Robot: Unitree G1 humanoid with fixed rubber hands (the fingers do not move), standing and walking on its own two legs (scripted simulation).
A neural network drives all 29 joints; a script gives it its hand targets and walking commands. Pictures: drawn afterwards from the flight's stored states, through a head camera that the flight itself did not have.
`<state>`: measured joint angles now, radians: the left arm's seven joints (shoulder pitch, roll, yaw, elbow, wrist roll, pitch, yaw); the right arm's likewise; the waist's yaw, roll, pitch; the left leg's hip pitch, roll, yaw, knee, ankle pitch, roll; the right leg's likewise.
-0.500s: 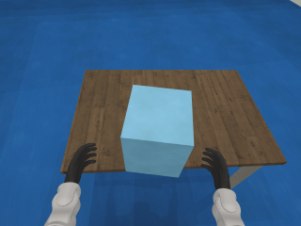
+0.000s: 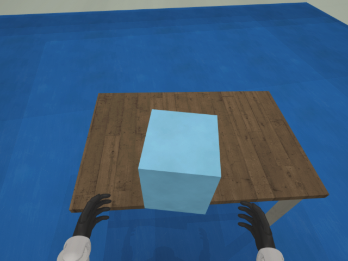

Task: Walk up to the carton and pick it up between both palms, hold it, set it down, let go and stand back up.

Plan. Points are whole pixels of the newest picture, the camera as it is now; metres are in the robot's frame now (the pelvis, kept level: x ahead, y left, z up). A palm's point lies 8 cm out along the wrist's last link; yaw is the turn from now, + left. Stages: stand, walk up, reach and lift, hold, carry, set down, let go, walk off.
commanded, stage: set down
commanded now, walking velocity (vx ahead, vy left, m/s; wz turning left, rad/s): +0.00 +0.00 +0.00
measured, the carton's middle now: (179, 163) +0.41 +0.01 -0.10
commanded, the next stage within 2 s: let go in 0.72 s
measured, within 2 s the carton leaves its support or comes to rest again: neither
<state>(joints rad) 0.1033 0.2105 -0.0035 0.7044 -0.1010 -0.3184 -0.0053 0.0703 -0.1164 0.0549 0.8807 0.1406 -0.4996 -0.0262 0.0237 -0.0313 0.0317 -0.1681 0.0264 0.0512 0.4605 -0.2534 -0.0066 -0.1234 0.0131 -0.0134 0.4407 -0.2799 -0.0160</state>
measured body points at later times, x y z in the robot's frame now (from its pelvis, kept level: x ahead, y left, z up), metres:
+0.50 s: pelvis +0.00 +0.00 +0.00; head +0.00 +0.01 +0.45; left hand +0.17 +0.23 -0.08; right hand +0.18 -0.21 -0.07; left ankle +0.00 +0.12 -0.74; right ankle -0.02 -0.11 -0.74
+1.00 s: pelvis +0.00 +0.00 +0.01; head +0.01 +0.01 +0.46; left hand +0.17 +0.23 -0.09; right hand +0.16 -0.23 -0.09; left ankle +0.00 +0.12 -0.74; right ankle -0.02 -0.11 -0.74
